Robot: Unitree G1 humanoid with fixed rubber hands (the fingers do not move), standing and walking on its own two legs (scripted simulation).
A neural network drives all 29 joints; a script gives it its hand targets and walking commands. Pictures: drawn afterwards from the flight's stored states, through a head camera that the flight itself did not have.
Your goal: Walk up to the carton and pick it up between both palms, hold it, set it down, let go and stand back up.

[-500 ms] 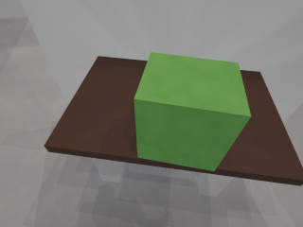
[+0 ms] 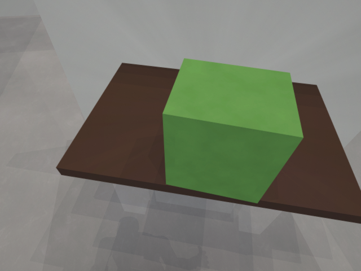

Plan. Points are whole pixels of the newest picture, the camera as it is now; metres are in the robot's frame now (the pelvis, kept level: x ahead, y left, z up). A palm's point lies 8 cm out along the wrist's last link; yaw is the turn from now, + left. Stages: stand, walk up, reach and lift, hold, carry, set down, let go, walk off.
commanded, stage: walk up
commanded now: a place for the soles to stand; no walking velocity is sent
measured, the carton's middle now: (222, 133) +0.41 -0.08 +0.08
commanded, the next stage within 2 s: reach and lift in 0.08 s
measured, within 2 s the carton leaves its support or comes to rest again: neither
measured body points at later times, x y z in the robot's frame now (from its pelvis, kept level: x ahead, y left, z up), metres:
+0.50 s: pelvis -0.01 -0.02 +0.01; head +0.00 -0.01 +0.46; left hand +0.20 +0.21 -0.09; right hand +0.13 -0.28 -0.08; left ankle +0.04 +0.12 -0.73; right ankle -0.04 -0.10 -0.73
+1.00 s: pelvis +0.01 +0.01 +0.02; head +0.01 +0.02 +0.47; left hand +0.20 +0.22 -0.05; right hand +0.15 -0.24 -0.04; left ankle +0.04 +0.12 -0.73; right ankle -0.04 -0.09 -0.73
